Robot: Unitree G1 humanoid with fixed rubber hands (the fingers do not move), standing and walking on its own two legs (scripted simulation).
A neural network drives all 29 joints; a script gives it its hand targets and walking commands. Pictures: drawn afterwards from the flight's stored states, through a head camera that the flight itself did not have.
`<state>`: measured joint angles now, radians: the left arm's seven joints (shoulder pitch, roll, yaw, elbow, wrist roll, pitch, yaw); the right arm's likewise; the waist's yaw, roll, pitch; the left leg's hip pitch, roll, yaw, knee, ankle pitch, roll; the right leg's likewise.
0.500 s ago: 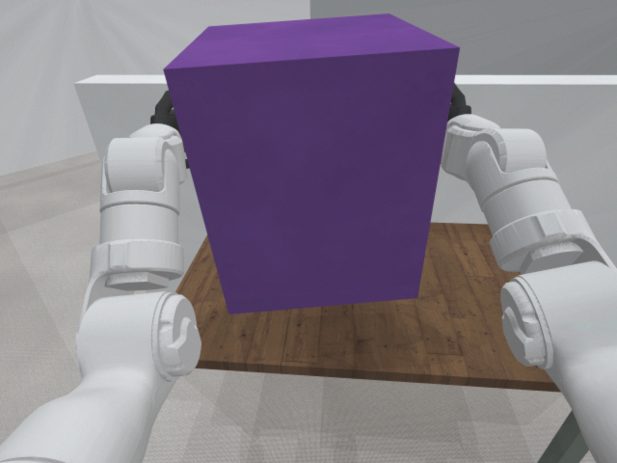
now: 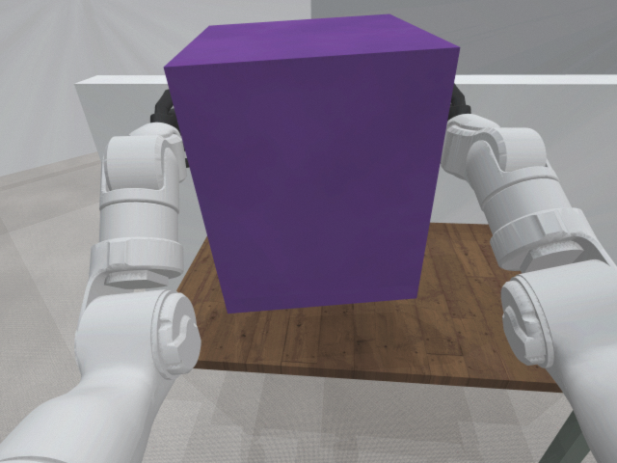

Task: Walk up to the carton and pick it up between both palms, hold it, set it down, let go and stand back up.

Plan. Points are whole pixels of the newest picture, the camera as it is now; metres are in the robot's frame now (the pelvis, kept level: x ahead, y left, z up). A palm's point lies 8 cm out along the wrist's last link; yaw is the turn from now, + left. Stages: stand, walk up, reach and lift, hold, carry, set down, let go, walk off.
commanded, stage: hold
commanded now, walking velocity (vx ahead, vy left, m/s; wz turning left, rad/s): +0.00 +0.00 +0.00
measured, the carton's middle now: (311, 159) +0.40 +0.00 +0.29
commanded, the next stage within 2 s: none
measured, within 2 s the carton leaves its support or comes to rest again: neither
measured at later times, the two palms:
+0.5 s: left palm (167, 143) +0.37 +0.17 +0.32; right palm (451, 134) +0.37 -0.16 +0.32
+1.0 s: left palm (167, 143) +0.37 +0.17 +0.32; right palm (451, 134) +0.37 -0.16 +0.32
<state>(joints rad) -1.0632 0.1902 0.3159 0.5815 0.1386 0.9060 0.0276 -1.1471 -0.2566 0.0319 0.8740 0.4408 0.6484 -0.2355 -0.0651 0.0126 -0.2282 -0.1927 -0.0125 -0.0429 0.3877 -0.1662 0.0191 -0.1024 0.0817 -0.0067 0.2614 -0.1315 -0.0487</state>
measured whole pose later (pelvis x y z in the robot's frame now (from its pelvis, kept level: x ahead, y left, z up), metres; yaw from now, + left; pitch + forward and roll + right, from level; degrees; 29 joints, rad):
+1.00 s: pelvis +0.00 +0.00 +0.00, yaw +0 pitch -1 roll -2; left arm -1.07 0.19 0.32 0.59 0.14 0.90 0.03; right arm -1.16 -0.26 0.03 0.89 0.45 0.66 -0.24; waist -0.06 0.02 -0.23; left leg -0.20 -0.01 -0.05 0.39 -0.17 0.02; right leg -0.11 0.08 0.00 0.26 -0.13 -0.05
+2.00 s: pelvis +0.00 +0.00 +0.00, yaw +0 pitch -1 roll -2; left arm -1.07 0.19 0.31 0.59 0.14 0.90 0.03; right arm -1.16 -0.26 0.03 0.89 0.45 0.66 -0.24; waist -0.06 0.02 -0.24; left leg -0.20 -0.02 -0.06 0.39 -0.17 0.02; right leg -0.11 0.09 0.01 0.26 -0.13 -0.05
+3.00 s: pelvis +0.00 +0.00 +0.00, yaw +0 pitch -1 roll -2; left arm -1.08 0.19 0.32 0.60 0.13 0.90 0.03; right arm -1.16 -0.26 0.03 0.90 0.45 0.67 -0.24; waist -0.06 0.02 -0.24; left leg -0.21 -0.02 -0.06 0.39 -0.17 0.02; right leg -0.11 0.09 0.02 0.26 -0.13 -0.05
